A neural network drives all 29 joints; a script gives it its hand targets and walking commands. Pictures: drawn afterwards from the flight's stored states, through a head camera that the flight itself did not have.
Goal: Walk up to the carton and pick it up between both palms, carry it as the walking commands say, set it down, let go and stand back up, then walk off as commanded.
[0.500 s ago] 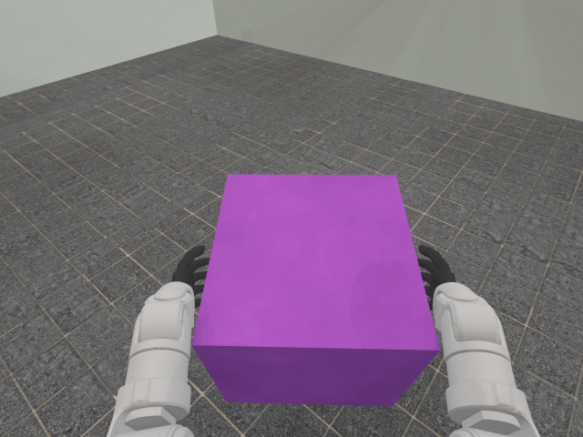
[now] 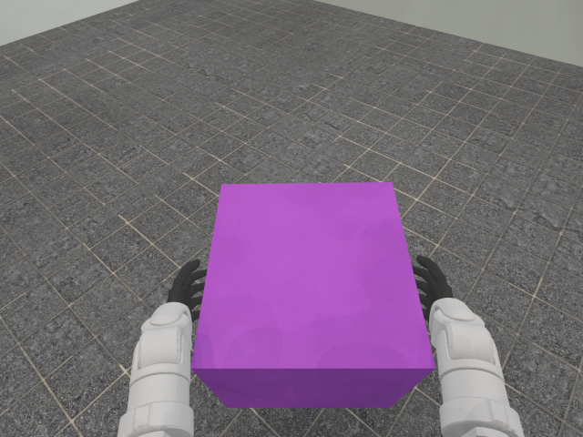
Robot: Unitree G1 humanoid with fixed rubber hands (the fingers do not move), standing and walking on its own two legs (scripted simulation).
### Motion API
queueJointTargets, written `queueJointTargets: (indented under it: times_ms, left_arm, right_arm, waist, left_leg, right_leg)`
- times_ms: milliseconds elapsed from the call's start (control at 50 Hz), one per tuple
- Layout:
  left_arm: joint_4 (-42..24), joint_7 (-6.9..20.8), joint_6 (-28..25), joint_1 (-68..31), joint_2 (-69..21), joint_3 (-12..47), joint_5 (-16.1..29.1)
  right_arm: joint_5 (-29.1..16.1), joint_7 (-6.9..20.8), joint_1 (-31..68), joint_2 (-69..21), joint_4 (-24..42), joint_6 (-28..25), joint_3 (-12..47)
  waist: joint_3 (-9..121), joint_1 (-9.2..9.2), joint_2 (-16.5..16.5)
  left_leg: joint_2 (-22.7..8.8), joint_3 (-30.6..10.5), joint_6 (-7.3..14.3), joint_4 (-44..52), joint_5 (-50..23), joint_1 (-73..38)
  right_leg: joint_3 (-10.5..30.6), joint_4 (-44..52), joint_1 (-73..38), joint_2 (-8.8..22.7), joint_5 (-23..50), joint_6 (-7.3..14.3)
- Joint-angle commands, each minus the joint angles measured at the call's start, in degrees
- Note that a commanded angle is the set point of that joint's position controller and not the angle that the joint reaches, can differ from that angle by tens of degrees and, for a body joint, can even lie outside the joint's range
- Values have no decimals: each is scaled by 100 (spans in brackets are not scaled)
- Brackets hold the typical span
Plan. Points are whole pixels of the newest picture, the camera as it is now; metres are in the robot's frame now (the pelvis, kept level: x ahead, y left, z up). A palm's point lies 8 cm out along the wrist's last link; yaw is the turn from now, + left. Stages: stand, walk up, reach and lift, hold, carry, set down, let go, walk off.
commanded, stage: set down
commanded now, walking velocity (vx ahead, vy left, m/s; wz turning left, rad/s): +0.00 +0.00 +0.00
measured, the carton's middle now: (307, 298) +0.35 +0.01 -0.07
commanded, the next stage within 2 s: none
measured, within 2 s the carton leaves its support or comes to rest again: neither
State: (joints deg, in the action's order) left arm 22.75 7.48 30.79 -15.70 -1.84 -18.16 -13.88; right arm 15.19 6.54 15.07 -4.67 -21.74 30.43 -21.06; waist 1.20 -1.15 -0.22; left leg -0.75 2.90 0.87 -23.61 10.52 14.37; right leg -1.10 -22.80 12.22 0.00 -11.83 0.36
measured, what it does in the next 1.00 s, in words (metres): lowers itself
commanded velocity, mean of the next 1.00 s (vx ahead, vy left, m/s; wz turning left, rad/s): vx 0.00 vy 0.00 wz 0.00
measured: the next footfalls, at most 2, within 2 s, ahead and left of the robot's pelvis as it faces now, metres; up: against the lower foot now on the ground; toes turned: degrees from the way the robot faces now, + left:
none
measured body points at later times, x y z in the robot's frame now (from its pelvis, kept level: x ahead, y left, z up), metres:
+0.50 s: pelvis -0.02 +0.00 -0.03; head +0.09 +0.00 +0.40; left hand +0.32 +0.21 -0.08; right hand +0.33 -0.17 -0.08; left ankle +0.02 +0.11 -0.74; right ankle +0.00 -0.12 -0.74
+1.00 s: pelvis -0.06 +0.00 -0.11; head +0.14 +0.01 +0.30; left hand +0.35 +0.20 -0.17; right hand +0.36 -0.18 -0.17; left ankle +0.02 +0.11 -0.74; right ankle +0.00 -0.12 -0.74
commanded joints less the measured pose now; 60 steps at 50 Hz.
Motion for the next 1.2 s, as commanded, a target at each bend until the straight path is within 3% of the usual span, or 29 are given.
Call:
queueJointTargets:
  times_ms: [0, 40, 140, 180, 200, 220, 280, 360, 420, 440, 460, 480, 500, 520, 540, 580, 600, 620, 700, 820, 840, 860, 880, 940, 960, 1060, 1080, 1120, 1180]
  left_arm:
    - [-542, 1336, -456, -3026, -4805, 2998, 1149]
    - [-429, 1332, -530, -2939, -4768, 2965, 1103]
    - [-16, 1258, -717, -2576, -4720, 2692, 991]
    - [-123, 1262, -816, -2798, -4785, 2900, 1160]
    - [-454, 1228, -884, -3114, -4769, 3077, 1253]
    - [-458, 1214, -899, -3168, -4549, 3066, 1245]
    - [-209, 1221, -987, -2980, -4576, 2891, 1172]
    - [18, 1294, -1073, -3374, -4469, 2661, 1149]
    - [36, 1288, -1069, -3477, -4682, 2836, 1200]
    - [-78, 1262, -1092, -3639, -4631, 2776, 1213]
    - [-165, 1292, -1127, -3989, -4668, 2778, 1214]
    - [89, 1287, -1106, -3976, -4629, 2625, 1151]
    - [148, 1323, -1044, -3839, -4683, 2640, 1115]
    - [50, 1295, -1058, -4020, -4745, 2608, 1117]
    - [-8, 1322, -1053, -4157, -4785, 2678, 1156]
    - [247, 1325, -995, -4061, -4798, 2573, 1017]
    - [165, 1324, -1016, -4301, -4663, 2441, 993]
    - [225, 1326, -1038, -4475, -4812, 2440, 1049]
    - [202, 1409, -956, -4981, -4743, 2325, 1027]
    - [266, 1393, -899, -5278, -5063, 2329, 1001]
    - [366, 1394, -873, -5528, -5160, 2467, 1104]
    - [352, 1427, -871, -5557, -5110, 2433, 1113]
    - [283, 1425, -841, -5641, -5097, 2517, 1079]
    - [307, 1439, -840, -5651, -5028, 2403, 1021]
    - [233, 1445, -878, -5794, -4931, 2275, 994]
    - [189, 1512, -985, -5928, -4777, 2428, 1252]
    - [130, 1500, -999, -5826, -4801, 2490, 1250]
    - [167, 1532, -995, -6099, -4623, 2468, 1323]
    - [301, 1497, -978, -6020, -4418, 2363, 1293]
  right_arm:
    - [-1047, 1137, 2753, -4823, 193, -421, 2900]
    - [-1040, 1153, 2595, -4618, 167, -530, 2924]
    - [-1179, 1100, 3002, -4602, 216, -769, 2996]
    - [-1132, 1085, 2865, -4480, 203, -870, 2948]
    - [-1233, 1100, 2739, -4697, -69, -871, 3048]
    - [-1092, 1074, 2640, -4596, -69, -867, 2945]
    - [-1256, 1036, 3142, -4558, 125, -1042, 3054]
    - [-1218, 994, 3447, -4592, -90, -1108, 3015]
    - [-1229, 1087, 3363, -4481, -312, -1134, 2842]
    - [-1251, 1109, 3403, -4481, -480, -1133, 2894]
    - [-1174, 1113, 3649, -4564, -417, -1193, 2732]
    - [-1247, 1145, 3859, -4596, -465, -1170, 2808]
    - [-1138, 1137, 3741, -4584, -429, -1112, 2725]
    - [-1140, 1204, 3973, -4398, -448, -1151, 2707]
    - [-1115, 1225, 3932, -4419, -581, -1113, 2619]
    - [-1050, 1267, 3863, -4526, -756, -1076, 2546]
    - [-1159, 1315, 4326, -4596, -540, -1097, 2626]
    - [-1176, 1359, 4637, -4438, -449, -1178, 2646]
    - [-985, 1410, 4742, -4498, -841, -1005, 2385]
    - [-1173, 1582, 5488, -4535, -660, -1049, 2433]
    - [-1213, 1602, 5624, -4444, -613, -1068, 2365]
    - [-1203, 1571, 5647, -4594, -643, -1032, 2443]
    - [-1100, 1569, 5380, -4536, -820, -995, 2257]
    - [-1215, 1621, 5452, -4729, -869, -946, 2428]
    - [-1239, 1641, 5780, -4606, -769, -980, 2455]
    - [-1417, 1482, 5905, -4712, -466, -1049, 2789]
    - [-1474, 1483, 5733, -4759, -567, -1049, 2824]
    - [-1395, 1396, 5763, -4666, -723, -1009, 2732]
    - [-1486, 1291, 5887, -4548, -700, -1047, 2714]
  waist:
    - [2211, 30, -31]
    - [2357, 41, 153]
    - [2573, -206, -52]
    - [2851, 54, 53]
    - [3088, -86, 220]
    - [3015, 45, -33]
    - [3171, -109, 24]
    - [3238, -51, -213]
    - [3512, 87, 139]
    - [3475, -64, 138]
    - [3530, 83, 68]
    - [3517, -127, 43]
    - [3595, 27, -57]
    - [3773, -91, 185]
    - [3770, 100, 108]
    - [3717, 50, 146]
    - [3909, -192, 47]
    - [3883, -144, 203]
    - [3926, 73, -102]
    - [4763, -105, 46]
    - [4832, 124, 89]
    - [4791, 20, -127]
    - [4864, 206, 71]
    - [5101, -62, -71]
    - [4973, -213, 154]
    - [5950, -124, -408]
    - [6053, -277, -50]
    - [5917, -141, -229]
    - [5772, -297, -176]
  left_leg:
    - [408, -681, 17, -213, -1678, -844]
    - [452, -677, 0, -250, -1811, -659]
    - [465, -772, 57, -721, -1875, -172]
    - [479, -765, 54, -845, -1954, 0]
    - [469, -781, 37, -881, -2151, -136]
    - [446, -796, 41, -935, -1985, 80]
    - [525, -784, 59, -1156, -1891, 452]
    - [559, -682, 81, -1430, -1338, 1130]
    - [506, -752, 48, -1535, -1705, 910]
    - [494, -725, 19, -1634, -1645, 870]
    - [479, -708, 24, -1712, -1382, 1054]
    - [535, -648, 46, -1813, -1277, 1320]
    - [540, -654, 62, -1818, -1303, 1303]
    - [539, -664, 10, -1870, -1307, 1303]
    - [514, -666, 1, -1932, -1310, 1374]
    - [536, -652, -1, -2025, -1313, 1491]
    - [511, -640, 47, -2140, -1159, 1529]
    - [530, -635, 19, -2173, -1052, 1835]
    - [569, -551, 16, -2468, -540, 2119]
    - [565, -614, 3, -2928, -645, 2067]
    - [542, -684, -27, -2969, -492, 1952]
    - [561, -592, 4, -3054, -507, 2353]
    - [565, -598, -30, -3078, -460, 2294]
    - [603, -551, -28, -3352, -713, 2599]
    - [638, -403, -29, -3476, -491, 3089]
    - [680, -358, -16, -3872, -1060, 3606]
    - [708, -318, -37, -3938, -1151, 3763]
    - [690, -310, -31, -4052, -914, 4131]
    - [671, -300, -42, -4137, -787, 4254]
  right_leg:
    - [576, -14, -113, -421, 1646, 134]
    - [542, -169, 24, -409, 1824, 155]
    - [558, -648, 618, -423, 1795, 83]
    - [564, -801, 597, -463, 1943, 105]
    - [584, -876, 742, -480, 1991, 131]
    - [570, -894, 859, -485, 1924, 117]
    - [573, -1085, 1076, -451, 1952, 97]
    - [630, -1284, 1323, -463, 1532, 74]
    - [486, -1506, 1901, -531, 1442, 122]
    - [504, -1582, 2111, -530, 1246, 162]
    - [532, -1602, 2338, -546, 1028, 139]
    - [529, -1704, 2314, -524, 972, 134]
    - [485, -1711, 2298, -546, 1039, 124]
    - [445, -1846, 2574, -571, 920, 173]
    - [444, -1860, 2685, -591, 899, 160]
    - [400, -1992, 2981, -589, 874, 182]
    - [471, -2049, 3098, -590, 660, 163]
    - [450, -2158, 3148, -594, 616, 185]
    - [387, -2368, 3718, -626, 69, 155]
    - [233, -2942, 4511, -724, 7, 157]
    - [170, -3044, 4835, -733, -103, 161]
    - [239, -3050, 4643, -733, -84, 140]
    - [189, -3102, 4750, -720, -33, 132]
    - [165, -3334, 4945, -764, 147, 72]
    - [285, -3351, 4996, -722, -54, 111]
    - [187, -3753, 4723, -815, 780, -79]
    - [310, -3816, 4655, -779, 908, -37]
    - [275, -3944, 4831, -782, 770, -77]
    - [226, -4129, 5189, -770, 519, -113]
